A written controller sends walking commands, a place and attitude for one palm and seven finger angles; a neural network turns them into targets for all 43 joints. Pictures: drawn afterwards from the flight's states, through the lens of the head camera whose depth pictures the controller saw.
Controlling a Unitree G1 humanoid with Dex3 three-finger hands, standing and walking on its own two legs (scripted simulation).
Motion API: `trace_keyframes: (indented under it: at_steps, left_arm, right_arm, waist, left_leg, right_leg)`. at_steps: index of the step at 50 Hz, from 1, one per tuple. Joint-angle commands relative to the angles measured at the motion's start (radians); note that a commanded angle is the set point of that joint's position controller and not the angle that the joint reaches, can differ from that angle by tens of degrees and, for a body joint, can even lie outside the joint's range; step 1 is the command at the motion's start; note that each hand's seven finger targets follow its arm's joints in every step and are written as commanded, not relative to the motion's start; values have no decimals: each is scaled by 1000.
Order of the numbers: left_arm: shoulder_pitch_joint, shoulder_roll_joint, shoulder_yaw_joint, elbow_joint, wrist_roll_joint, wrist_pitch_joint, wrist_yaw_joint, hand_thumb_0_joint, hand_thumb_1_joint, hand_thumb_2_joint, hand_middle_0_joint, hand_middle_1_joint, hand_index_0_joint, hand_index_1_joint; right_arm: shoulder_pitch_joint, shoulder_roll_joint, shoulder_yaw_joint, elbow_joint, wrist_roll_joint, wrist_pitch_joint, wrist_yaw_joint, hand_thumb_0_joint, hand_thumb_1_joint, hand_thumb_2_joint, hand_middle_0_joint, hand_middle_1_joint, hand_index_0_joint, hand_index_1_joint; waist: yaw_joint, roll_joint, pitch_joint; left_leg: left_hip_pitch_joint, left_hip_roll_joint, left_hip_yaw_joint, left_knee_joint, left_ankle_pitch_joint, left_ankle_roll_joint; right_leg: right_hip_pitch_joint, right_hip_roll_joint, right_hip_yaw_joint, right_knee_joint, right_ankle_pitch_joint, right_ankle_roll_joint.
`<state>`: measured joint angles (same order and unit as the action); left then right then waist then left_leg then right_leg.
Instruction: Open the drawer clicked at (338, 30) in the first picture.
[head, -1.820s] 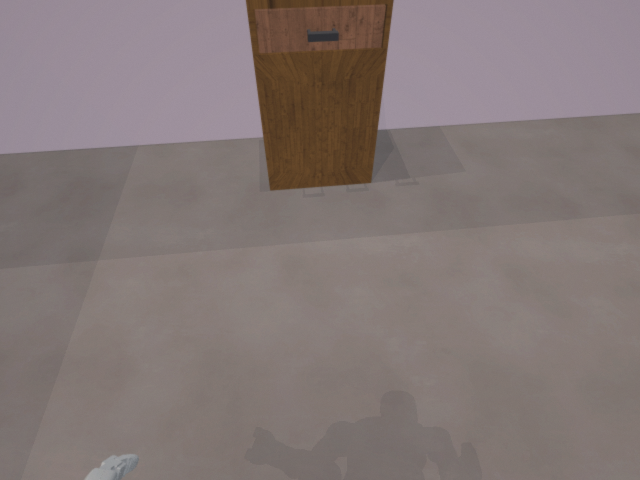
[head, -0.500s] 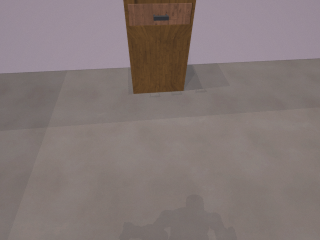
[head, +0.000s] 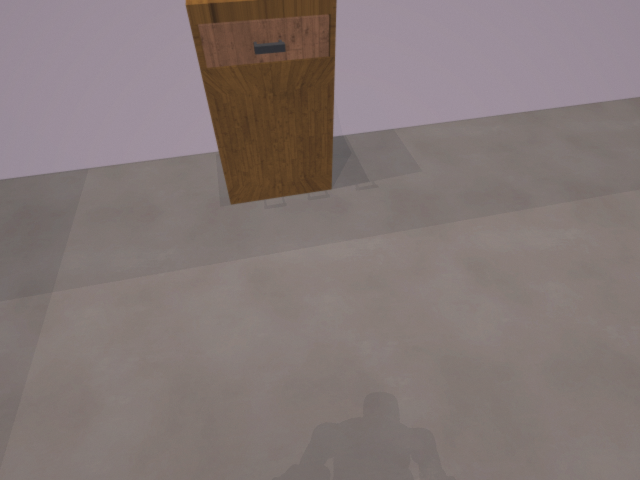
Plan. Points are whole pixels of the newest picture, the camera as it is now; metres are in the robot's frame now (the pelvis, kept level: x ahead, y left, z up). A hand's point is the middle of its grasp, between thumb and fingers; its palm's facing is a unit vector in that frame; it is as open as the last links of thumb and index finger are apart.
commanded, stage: walk to a spot facing it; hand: left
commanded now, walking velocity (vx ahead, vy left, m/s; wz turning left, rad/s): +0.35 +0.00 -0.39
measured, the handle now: (268, 45) +1.46 +0.29 -0.04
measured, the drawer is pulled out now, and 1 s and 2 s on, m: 0.00 0.00 0.00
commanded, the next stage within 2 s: turn to face it in 1.64 s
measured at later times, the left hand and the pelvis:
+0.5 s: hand out of the picture +0.10 +0.15 -0.17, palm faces -0.02 -0.99 -0.15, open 7.4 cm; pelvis +0.17 -0.01 +0.00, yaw -8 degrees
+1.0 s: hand (252, 285) +0.51 +0.18 -0.17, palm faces -0.28 -0.95 -0.14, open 7.4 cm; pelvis +0.39 +0.03 +0.01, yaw -18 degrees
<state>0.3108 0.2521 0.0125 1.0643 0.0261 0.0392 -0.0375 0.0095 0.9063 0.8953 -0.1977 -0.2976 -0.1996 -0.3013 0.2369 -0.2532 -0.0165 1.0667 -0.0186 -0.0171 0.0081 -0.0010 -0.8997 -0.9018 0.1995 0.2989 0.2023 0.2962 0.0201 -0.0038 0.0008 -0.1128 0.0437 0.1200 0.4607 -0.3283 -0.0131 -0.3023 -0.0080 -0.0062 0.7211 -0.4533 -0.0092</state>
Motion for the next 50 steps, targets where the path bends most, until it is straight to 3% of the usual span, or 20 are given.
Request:
trace_keyframes:
  at_steps: [1,2,3,4,5,9,13,20,24,26,27,28,29,30,31,32,34,38,41,50]
  left_arm:
    - [-24,53,40,-103,-2,-56,-3,0,900,900,-200,-300,-200,-300]
    - [103,53,46,-61,0,-61,-2,0,900,900,-200,-300,-200,-300]
    - [236,140,66,-17,8,-76,10,0,900,900,-200,-300,-200,-300]
    - [322,235,84,5,-1,-87,30,0,900,900,-200,-300,-200,-300]
    - [325,207,79,1,-13,-87,46,0,900,900,-200,-300,-200,-300]
    - [151,84,51,-36,-5,-100,51,0,900,900,-200,-300,-200,-300]
    - [181,53,45,-13,-6,-118,51,0,900,900,-200,-300,-200,-300]
    - [274,11,37,44,-3,-129,66,0,900,900,-200,-300,-200,-300]
    - [262,19,40,53,3,-120,74,0,900,900,-200,-300,-200,-300]
    - [231,34,46,46,2,-121,75,0,900,900,-200,-300,-200,-300]
    - [206,46,50,43,-1,-122,75,0,900,900,-200,-300,-200,-300]
    - [199,43,56,38,-6,-122,73,0,900,900,-200,-300,-200,-300]
    - [243,-4,54,32,-14,-121,65,0,900,900,-200,-300,-200,-300]
    - [284,-48,46,15,-22,-118,54,0,900,900,-200,-300,-200,-300]
    - [213,-20,48,-7,-13,-118,58,0,900,900,-200,-300,-200,-300]
    - [165,-19,49,-3,-8,-110,58,0,900,900,-200,-300,-200,-300]
    - [95,-44,53,-7,2,-95,36,0,900,900,-200,-300,-200,-300]
    - [145,-98,56,1,12,-47,31,0,900,900,-200,-300,-200,-300]
    - [95,-82,65,-22,12,-32,25,0,900,900,-200,-300,-200,-300]
    - [-168,-69,57,-103,7,-30,13,0,900,900,-200,-300,-200,-300]
  right_arm:
    - [-1,-195,-57,-44,-7,-25,-24,0,-900,-900,200,300,200,300]
    - [-26,-181,-54,-48,-5,-25,-23,0,-900,-900,200,300,200,300]
    - [-33,-118,-42,-70,7,-26,-16,0,-900,-900,200,300,200,300]
    - [-92,-57,-23,-129,7,-31,-6,0,-900,-900,200,300,200,300]
    - [-114,-94,-32,-136,0,-36,-6,0,-900,-900,200,300,200,300]
    - [-66,-47,-44,-76,-8,-29,2,0,-900,-900,200,300,200,300]
    - [-36,-5,-46,-70,-6,-14,8,0,-900,-900,200,300,200,300]
    - [-177,31,-43,-133,-1,-27,19,0,-900,-900,200,300,200,300]
    - [-230,45,-38,-157,4,-39,23,0,-900,-900,200,300,200,300]
    - [-158,33,-44,-139,4,-46,16,0,-900,-900,200,300,200,300]
    - [-42,15,-51,-101,1,-51,7,0,-900,-900,200,300,200,300]
    - [117,-18,-60,-54,-5,-56,-4,0,-900,-900,200,300,200,300]
    - [260,-119,-83,-20,-15,-59,-15,0,-900,-900,200,300,200,300]
    - [338,-200,-98,-3,-17,-60,-18,0,-900,-900,200,300,200,300]
    - [282,-170,-88,-13,-4,-48,-21,0,-900,-900,200,300,200,300]
    - [191,-103,-76,-26,0,-50,-23,0,-900,-900,200,300,200,300]
    - [102,2,-45,-45,0,-66,-25,0,-900,-900,200,300,200,300]
    - [124,53,-41,-24,0,-89,-32,0,-900,-900,200,300,200,300]
    - [149,36,-39,-18,4,-93,-35,0,-900,-900,200,300,200,300]
    - [342,41,-24,55,2,-91,-48,0,-900,-900,200,300,200,300]
  waist:
    - [8,109,71]
    - [65,66,23]
    - [116,-192,-19]
    - [133,-426,24]
    - [120,-262,13]
    - [16,-37,120]
    - [-11,-57,97]
    - [34,-114,117]
    - [41,-141,144]
    - [-2,-137,121]
    - [-56,-113,61]
    - [-115,-81,-28]
    - [-151,114,-165]
    - [-135,338,-236]
    - [-121,216,-163]
    - [-86,167,-64]
    - [-39,51,96]
    - [14,84,70]
    - [16,78,79]
    - [-52,83,156]
  left_leg:
    - [-35,268,-147,-101,73,128]
    - [-122,205,-68,67,49,86]
    - [-328,99,37,372,-42,31]
    - [-589,-8,46,635,-264,-7]
    - [-612,34,-76,696,-220,10]
    - [-544,102,-97,692,17,-4]
    - [-551,97,-69,625,128,-32]
    - [-624,81,-35,437,183,-30]
    - [-493,53,-7,261,153,-2]
    - [-330,16,8,192,132,23]
    - [-189,-14,23,127,158,34]
    - [23,-3,-5,76,200,48]
    - [283,175,-222,53,172,94]
    - [390,437,-592,-121,135,178]
    - [278,459,-647,-212,27,208]
    - [132,414,-548,-260,-74,161]
    - [-97,347,-371,-281,1,129]
    - [-149,255,-112,-290,182,78]
    - [-91,251,-65,-313,231,66]
    - [121,249,19,-286,517,38]
  right_leg:
    - [-32,-39,-62,-102,55,-5]
    - [150,-6,-84,-212,171,-12]
    - [344,-135,149,-365,79,-58]
    - [385,-361,578,-527,105,-154]
    - [392,-374,601,-533,100,-207]
    - [159,-283,388,-549,104,-197]
    - [177,-216,242,-551,295,-172]
    - [320,-190,198,-516,568,-164]
    - [302,-192,178,-482,675,-145]
    - [255,-190,163,-398,806,-139]
    - [245,-162,130,-282,888,-122]
    - [173,-123,107,-94,844,-97]
    - [-1,-42,60,154,525,-65]
    - [-209,78,-14,493,-83,-34]
    - [-259,25,64,606,-76,-53]
    - [-281,-25,72,645,27,-48]
    - [-267,-92,53,610,147,-33]
    - [-241,-95,34,534,253,-8]
    - [-338,-106,36,503,335,9]
    - [-469,-98,-59,247,384,10]
